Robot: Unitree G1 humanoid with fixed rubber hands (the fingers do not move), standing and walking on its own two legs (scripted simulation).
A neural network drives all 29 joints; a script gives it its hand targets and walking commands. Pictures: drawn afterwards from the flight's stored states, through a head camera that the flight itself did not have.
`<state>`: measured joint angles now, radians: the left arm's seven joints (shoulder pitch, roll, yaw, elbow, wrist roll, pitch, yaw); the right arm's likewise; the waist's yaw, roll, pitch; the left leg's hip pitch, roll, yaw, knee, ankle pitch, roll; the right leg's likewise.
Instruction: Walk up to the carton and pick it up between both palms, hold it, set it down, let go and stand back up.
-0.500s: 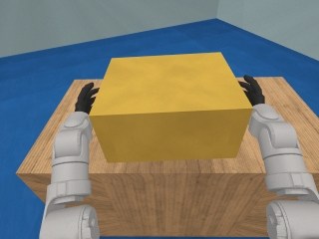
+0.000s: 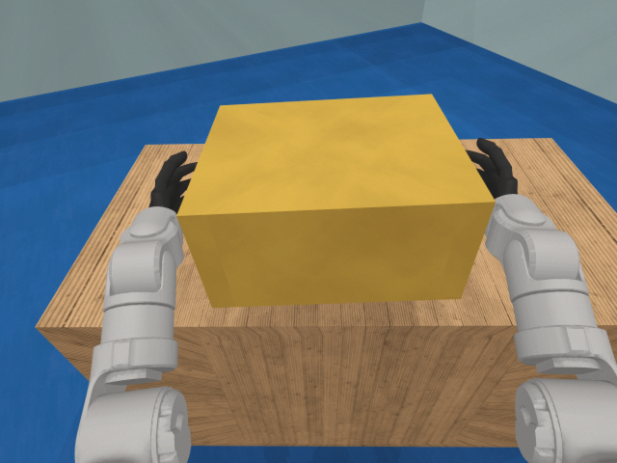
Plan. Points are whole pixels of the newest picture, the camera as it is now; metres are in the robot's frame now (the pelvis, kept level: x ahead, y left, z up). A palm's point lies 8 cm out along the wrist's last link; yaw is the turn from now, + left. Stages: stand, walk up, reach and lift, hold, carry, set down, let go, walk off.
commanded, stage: hold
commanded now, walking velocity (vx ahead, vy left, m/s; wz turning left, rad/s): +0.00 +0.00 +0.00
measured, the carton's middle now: (329, 193) +0.42 -0.02 +0.15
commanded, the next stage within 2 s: none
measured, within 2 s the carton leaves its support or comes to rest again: neither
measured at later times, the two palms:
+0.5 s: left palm (162, 220) +0.37 +0.20 +0.16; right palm (491, 199) +0.36 -0.21 +0.18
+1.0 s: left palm (166, 212) +0.37 +0.19 +0.17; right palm (497, 198) +0.37 -0.22 +0.18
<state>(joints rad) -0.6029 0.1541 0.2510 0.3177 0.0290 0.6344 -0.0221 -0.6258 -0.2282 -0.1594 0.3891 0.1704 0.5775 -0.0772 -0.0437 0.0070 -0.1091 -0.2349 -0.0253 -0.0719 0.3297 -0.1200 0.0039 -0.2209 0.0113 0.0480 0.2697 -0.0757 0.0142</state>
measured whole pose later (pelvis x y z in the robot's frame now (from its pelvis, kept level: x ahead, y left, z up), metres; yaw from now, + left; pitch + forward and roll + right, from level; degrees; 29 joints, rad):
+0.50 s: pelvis +0.01 -0.01 +0.00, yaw +1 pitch +0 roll -1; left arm -0.53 0.16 0.26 0.24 0.02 0.65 -0.03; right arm -0.57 -0.21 -0.13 0.33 0.20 0.59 -0.11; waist -0.06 -0.01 -0.11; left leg -0.20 -0.02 -0.09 0.33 -0.14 0.00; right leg -0.17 0.02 0.03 0.26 -0.09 0.01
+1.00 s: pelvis +0.00 +0.00 +0.00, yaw +0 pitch +1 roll -1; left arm -0.60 0.14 0.27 0.32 0.04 0.63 -0.03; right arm -0.63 -0.23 -0.15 0.38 0.17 0.58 -0.09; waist -0.04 0.01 -0.12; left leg -0.22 -0.02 -0.06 0.32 -0.12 0.00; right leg -0.21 0.02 0.06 0.26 -0.07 0.01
